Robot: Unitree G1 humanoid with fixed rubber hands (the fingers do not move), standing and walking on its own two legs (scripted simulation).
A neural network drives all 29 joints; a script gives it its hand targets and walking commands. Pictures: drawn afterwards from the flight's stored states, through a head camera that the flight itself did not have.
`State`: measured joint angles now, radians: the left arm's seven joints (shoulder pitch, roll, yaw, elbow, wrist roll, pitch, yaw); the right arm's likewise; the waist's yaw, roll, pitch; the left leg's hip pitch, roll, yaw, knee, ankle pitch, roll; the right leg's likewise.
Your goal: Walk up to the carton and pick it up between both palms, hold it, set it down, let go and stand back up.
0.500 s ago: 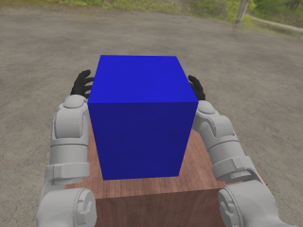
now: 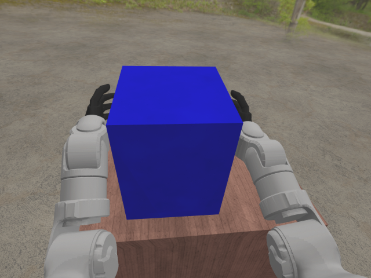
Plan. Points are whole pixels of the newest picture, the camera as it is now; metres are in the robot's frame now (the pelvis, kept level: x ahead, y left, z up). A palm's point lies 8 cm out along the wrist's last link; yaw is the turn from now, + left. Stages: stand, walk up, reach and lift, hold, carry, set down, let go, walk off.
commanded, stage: hold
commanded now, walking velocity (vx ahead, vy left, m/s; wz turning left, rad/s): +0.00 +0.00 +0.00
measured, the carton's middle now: (171, 141) +0.37 +0.01 +0.18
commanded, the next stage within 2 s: none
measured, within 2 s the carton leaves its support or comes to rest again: neither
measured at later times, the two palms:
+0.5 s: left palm (96, 121) +0.37 +0.16 +0.24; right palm (241, 127) +0.37 -0.13 +0.23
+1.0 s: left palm (96, 121) +0.37 +0.16 +0.24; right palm (241, 129) +0.37 -0.13 +0.22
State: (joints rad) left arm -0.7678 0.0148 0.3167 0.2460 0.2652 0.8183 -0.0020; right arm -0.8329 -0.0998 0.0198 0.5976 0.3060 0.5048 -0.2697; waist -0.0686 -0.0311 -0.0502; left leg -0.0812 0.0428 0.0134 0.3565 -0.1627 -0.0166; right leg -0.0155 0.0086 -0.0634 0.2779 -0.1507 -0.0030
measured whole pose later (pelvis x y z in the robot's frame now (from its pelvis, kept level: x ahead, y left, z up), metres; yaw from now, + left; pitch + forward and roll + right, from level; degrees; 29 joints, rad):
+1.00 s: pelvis +0.00 +0.00 +0.00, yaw +0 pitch -7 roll -1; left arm -0.77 0.02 0.31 0.25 0.27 0.82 -0.01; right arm -0.82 -0.10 0.02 0.59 0.31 0.50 -0.27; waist -0.07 -0.02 -0.05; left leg -0.08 0.04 0.01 0.36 -0.16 -0.01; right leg -0.02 0.00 -0.06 0.28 -0.15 0.00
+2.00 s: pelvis +0.00 +0.00 +0.00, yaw +0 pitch -7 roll -1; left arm -0.76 0.01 0.31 0.24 0.27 0.83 0.00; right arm -0.83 -0.11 0.03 0.60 0.32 0.52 -0.27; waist -0.08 -0.03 -0.05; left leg -0.08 0.04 0.01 0.37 -0.17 -0.02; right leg -0.01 0.01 -0.06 0.28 -0.15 0.00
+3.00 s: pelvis +0.00 +0.00 +0.00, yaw +0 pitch -6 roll -1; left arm -0.75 0.02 0.29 0.21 0.25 0.83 0.00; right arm -0.81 -0.11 0.05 0.57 0.33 0.51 -0.28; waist -0.08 -0.03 -0.05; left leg -0.09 0.04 0.01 0.37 -0.17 -0.02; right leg -0.01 0.01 -0.06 0.27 -0.15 0.00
